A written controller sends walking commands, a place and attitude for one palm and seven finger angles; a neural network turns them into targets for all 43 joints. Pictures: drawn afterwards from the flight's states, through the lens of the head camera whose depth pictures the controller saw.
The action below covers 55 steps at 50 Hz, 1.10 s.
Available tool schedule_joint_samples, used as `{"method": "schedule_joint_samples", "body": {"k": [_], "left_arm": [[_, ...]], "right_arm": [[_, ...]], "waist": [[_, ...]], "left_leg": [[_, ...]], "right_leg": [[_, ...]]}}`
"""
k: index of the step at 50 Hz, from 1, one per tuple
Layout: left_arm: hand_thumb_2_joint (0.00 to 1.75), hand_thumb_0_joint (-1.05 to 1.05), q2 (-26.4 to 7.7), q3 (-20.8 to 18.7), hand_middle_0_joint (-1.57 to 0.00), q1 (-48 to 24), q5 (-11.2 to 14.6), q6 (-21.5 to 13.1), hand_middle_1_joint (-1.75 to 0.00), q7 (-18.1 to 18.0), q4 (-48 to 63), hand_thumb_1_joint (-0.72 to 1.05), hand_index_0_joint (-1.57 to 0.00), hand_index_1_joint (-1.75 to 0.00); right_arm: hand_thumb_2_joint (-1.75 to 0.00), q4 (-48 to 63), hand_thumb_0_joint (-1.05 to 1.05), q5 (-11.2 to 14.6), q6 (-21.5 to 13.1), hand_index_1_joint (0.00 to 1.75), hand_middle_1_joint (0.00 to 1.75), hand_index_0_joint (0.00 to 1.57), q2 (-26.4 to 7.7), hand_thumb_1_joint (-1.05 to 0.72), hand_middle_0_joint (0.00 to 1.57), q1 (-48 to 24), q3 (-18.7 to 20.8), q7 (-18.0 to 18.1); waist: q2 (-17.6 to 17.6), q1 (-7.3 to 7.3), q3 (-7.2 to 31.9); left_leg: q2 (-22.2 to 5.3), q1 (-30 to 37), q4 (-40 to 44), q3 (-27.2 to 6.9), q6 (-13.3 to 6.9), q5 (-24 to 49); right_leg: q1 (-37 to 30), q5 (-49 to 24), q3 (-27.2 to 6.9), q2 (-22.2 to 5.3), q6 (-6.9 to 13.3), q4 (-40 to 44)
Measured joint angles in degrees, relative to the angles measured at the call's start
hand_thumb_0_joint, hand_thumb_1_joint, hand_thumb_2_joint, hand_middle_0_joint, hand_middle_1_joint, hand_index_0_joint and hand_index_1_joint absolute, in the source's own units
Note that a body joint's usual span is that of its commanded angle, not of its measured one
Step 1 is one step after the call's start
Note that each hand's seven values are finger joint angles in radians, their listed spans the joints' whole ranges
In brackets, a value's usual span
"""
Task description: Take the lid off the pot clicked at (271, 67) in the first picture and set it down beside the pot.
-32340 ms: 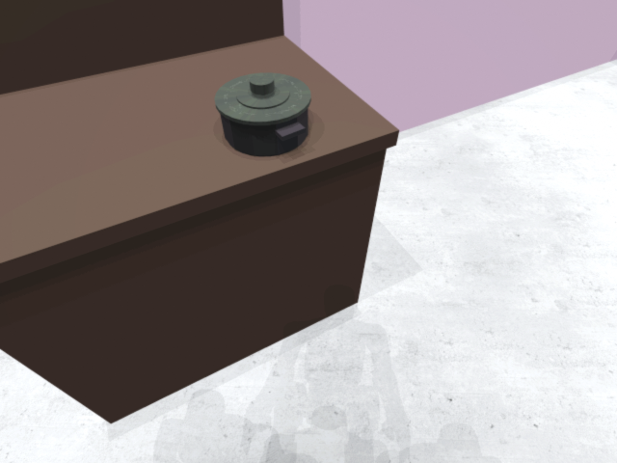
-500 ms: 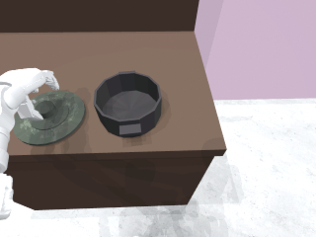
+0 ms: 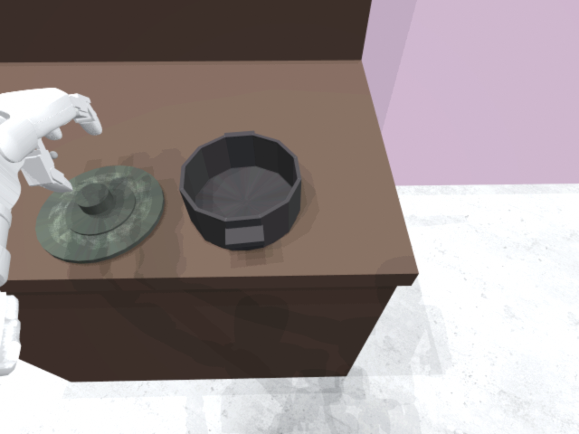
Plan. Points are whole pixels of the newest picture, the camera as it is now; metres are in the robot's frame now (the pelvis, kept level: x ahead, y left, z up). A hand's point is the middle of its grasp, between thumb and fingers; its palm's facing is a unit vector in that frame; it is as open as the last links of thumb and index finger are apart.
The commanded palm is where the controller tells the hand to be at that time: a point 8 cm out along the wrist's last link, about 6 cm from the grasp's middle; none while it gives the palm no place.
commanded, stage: raise the empty hand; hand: left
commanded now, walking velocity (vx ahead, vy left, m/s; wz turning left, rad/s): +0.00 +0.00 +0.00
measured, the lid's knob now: (94, 198) +0.45 +0.31 +0.05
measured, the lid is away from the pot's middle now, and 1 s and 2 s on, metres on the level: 0.23 0.23 0.23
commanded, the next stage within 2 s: draw the hand back to the body in 0.62 s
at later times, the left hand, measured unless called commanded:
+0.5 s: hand (37, 118) +0.45 +0.31 +0.20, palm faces -0.29 -0.07 -0.95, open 11.0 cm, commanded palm +0.44 +0.31 +0.28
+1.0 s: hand (38, 125) +0.43 +0.30 +0.20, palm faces -0.26 -0.07 -0.96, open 11.0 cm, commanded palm +0.40 +0.31 +0.28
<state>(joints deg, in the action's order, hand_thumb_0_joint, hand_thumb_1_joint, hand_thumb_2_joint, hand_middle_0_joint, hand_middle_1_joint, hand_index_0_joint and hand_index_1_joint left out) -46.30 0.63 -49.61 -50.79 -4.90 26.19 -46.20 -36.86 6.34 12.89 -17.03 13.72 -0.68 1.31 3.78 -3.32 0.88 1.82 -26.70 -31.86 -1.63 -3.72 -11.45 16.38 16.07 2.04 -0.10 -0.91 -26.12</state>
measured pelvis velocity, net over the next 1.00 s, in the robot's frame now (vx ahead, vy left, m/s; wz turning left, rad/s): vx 0.01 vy -0.01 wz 0.00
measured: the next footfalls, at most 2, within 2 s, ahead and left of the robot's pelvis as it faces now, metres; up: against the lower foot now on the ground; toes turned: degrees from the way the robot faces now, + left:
none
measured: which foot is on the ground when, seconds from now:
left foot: down 0.00-1.00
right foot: down 0.00-1.00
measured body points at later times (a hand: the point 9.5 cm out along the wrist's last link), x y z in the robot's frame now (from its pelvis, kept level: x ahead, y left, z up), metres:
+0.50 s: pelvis +0.00 +0.00 +0.00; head +0.05 -0.01 +0.45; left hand +0.46 +0.31 +0.26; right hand +0.10 -0.27 -0.12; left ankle +0.05 +0.07 -0.73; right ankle -0.04 -0.15 -0.73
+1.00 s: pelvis +0.01 -0.01 +0.00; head +0.06 -0.02 +0.45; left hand +0.44 +0.30 +0.26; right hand +0.12 -0.27 -0.12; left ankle +0.05 +0.07 -0.73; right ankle -0.04 -0.15 -0.73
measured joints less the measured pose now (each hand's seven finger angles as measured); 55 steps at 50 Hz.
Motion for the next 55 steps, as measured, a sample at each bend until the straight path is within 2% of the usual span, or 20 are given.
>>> {"method": "schedule_joint_samples", "body": {"k": [17,21,24,27,30,33,40,47,55], "left_arm": [[0.8,0.0,-1.5,2.5,-0.43,-6.3,-0.7,3.4,-0.73,3.2,-1.1,-0.07,-0.43,-0.73],[0.8,0.0,-1.7,2.1,-0.43,-7.7,-0.3,3.2,-0.73,3.7,-1.7,-0.07,-0.43,-0.73],[0.8,0.0,-2.2,2.9,-0.43,-9.2,-0.7,4.2,-0.73,4.4,-2.6,-0.07,-0.43,-0.73],[0.8,0.0,-2.8,2.1,-0.43,-8.8,-1.1,4.2,-0.73,4.9,-0.2,-0.07,-0.43,-0.73],[0.8,0.0,-3.0,1.9,-0.43,-9.9,-0.4,4.5,-0.73,5.0,-1.6,-0.07,-0.43,-0.73],[0.8,0.0,-3.2,3.1,-0.43,-10.5,-0.8,5.8,-0.73,5.5,-2.4,-0.08,-0.43,-0.73],[0.8,0.0,-3.1,1.4,-0.43,-8.3,-0.6,5.2,-0.73,5.8,0.6,-0.07,-0.43,-0.73],[0.8,0.0,-3.2,-1.5,-0.43,-2.0,0.4,5.5,-0.73,5.8,6.4,-0.07,-0.43,-0.73],[0.8,0.0,-2.9,-3.2,-0.43,4.9,2.4,6.6,-0.73,6.1,13.5,-0.07,-0.43,-0.73]], "right_arm": [[-0.9,0.0,0.01,0.3,-0.6,0.3,0.3,0.2,-0.3,-0.91,0.2,-0.4,-0.2,-0.1],[-0.9,-0.2,0.01,0.3,-0.8,0.3,0.3,0.2,-0.4,-0.91,0.2,-0.6,-0.4,0.0],[-0.9,-0.3,0.01,0.4,-0.8,0.3,0.3,0.2,-0.4,-0.91,0.2,-0.8,-0.4,0.0],[-0.9,0.0,0.01,0.3,-1.0,0.3,0.3,0.2,-0.4,-0.91,0.2,-0.7,-0.3,-0.2],[-0.9,0.0,0.01,0.5,-1.0,0.3,0.3,0.2,-0.5,-0.91,0.2,-0.7,-0.3,-0.4],[-0.9,0.2,0.01,0.7,-0.6,0.3,0.3,0.2,-0.5,-0.91,0.2,-0.9,-0.4,-0.6],[-0.9,0.7,0.01,0.4,-0.4,0.3,0.3,0.2,-0.3,-0.91,0.2,-1.0,-0.3,-0.7],[-0.9,2.0,0.01,0.3,0.3,0.3,0.3,0.2,-0.3,-0.91,0.2,-1.6,-0.2,-1.3],[-0.9,3.1,0.01,0.2,0.3,0.3,0.3,0.2,-0.3,-0.91,0.2,-2.9,-0.1,-1.5]], "waist": [[-0.1,0.0,-0.5],[-0.1,-0.05,-0.4],[-0.2,-0.14,-0.6],[-0.2,-0.2,-0.6],[0.0,-0.25,-0.3],[0.0,-0.18,-0.4],[0.1,-0.28,-0.4],[0.4,-0.24,-0.4],[0.8,0.83,-0.7]], "left_leg": [[0.1,0.8,1.1,-0.3,0.2,0.5],[0.1,0.8,1.2,-0.4,0.3,0.5],[0.0,0.8,1.2,-0.3,0.3,0.5],[0.0,1.0,1.5,-0.3,0.4,0.5],[0.0,0.8,1.4,-0.3,0.4,0.4],[-0.1,0.7,1.4,-0.2,0.4,0.4],[-0.1,0.7,1.6,-0.2,0.5,0.3],[-0.2,1.2,1.7,0.0,0.6,0.3],[-0.1,2.2,1.9,-0.4,0.7,0.4]], "right_leg": [[-0.8,-0.4,0.3,0.0,0.0,1.0],[-0.8,-0.4,0.3,0.0,-0.1,1.1],[-0.8,-0.4,0.3,0.1,-0.1,1.2],[-1.0,-0.4,0.2,0.1,0.0,1.4],[-0.8,-0.3,0.2,0.0,-0.1,1.4],[-0.6,-0.2,0.1,0.1,-0.1,1.2],[-0.6,-0.2,0.1,0.2,0.0,1.3],[-0.9,-0.2,-0.2,0.2,0.0,1.3],[-2.0,-0.2,0.2,0.2,0.0,1.4]]}}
